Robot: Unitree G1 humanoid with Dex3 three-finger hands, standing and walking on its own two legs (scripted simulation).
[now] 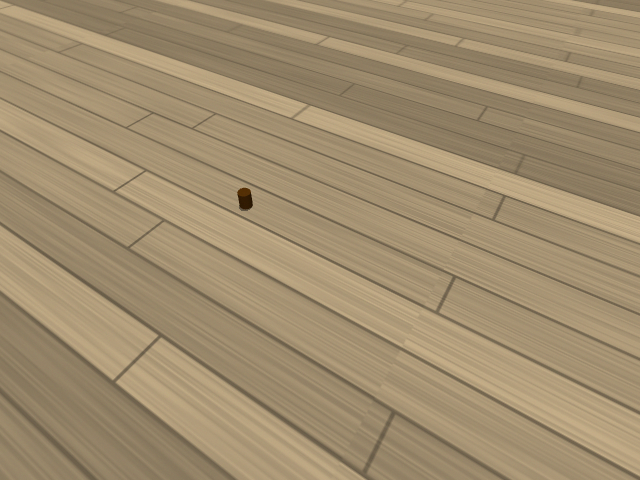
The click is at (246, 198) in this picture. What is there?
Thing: low tin
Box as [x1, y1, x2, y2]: [237, 188, 252, 208]
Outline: 241,188 237,192 239,204 242,208 249,208 252,205 250,190 247,188
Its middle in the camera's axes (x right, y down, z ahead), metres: -0.36 -0.21 +1.82
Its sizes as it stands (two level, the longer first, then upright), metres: 0.061 0.061 0.080
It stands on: the floor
